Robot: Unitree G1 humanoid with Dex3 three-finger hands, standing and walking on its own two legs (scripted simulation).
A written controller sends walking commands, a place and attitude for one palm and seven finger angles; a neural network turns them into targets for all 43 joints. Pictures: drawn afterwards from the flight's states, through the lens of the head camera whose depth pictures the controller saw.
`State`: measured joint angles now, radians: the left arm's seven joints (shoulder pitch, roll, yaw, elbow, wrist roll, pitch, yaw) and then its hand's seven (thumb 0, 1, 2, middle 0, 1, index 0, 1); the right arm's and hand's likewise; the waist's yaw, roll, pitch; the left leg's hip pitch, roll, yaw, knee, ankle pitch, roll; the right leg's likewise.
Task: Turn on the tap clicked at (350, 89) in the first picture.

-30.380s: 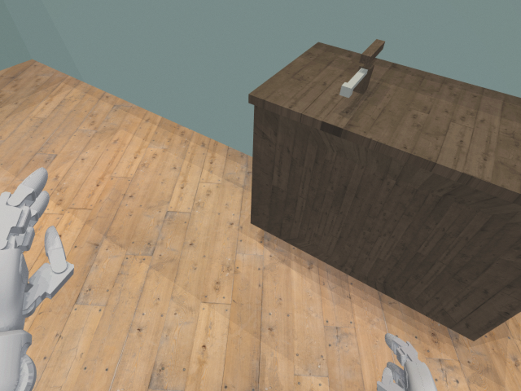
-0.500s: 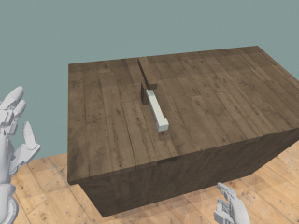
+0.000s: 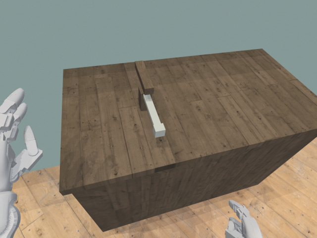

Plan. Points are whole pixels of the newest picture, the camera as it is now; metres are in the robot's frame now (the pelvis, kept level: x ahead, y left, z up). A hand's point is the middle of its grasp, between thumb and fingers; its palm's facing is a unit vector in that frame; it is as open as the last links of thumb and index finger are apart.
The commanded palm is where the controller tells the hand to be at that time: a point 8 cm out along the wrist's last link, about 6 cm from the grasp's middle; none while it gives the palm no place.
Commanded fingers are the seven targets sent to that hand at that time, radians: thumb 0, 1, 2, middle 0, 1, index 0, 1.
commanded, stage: shuffle to correct the standing spot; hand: left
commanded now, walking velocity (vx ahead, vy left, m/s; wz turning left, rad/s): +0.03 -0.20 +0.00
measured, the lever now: (159, 130) +0.38 +0.03 +0.05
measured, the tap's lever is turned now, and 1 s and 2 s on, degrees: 0 0 0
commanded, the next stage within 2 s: none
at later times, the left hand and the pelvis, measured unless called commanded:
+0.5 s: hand (85, 151) +0.24 +0.17 +0.16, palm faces +0.37 -0.87 -0.32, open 7.4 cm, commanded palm +0.17 +0.21 +0.17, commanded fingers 0.00 0.90 0.90 -0.20 -0.30 -0.20 -0.30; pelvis +0.01 -0.07 -0.01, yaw +1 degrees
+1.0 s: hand (121, 169) +0.21 +0.10 +0.16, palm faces +0.33 -0.81 -0.48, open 7.4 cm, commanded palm +0.14 +0.15 +0.17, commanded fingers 0.00 0.90 0.90 -0.20 -0.30 -0.20 -0.30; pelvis -0.01 -0.14 -0.02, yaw +1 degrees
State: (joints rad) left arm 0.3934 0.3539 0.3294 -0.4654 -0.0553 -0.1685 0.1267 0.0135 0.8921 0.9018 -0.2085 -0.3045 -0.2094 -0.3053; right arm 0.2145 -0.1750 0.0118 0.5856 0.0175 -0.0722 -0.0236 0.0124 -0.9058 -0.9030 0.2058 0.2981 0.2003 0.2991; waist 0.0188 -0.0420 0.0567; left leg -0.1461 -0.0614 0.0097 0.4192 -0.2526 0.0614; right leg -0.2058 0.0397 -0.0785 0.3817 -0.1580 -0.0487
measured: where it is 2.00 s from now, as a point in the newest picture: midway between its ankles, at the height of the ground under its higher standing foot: outside the picture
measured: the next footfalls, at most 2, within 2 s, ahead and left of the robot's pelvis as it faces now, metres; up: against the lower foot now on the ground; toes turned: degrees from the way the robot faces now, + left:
left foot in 1.10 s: +0.03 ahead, +0.00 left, +0.00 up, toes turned +6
right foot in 1.28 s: +0.03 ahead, -0.44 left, +0.00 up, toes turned -2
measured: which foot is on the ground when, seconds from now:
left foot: down 0.00-0.96, up 0.98-1.00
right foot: down 0.00-1.00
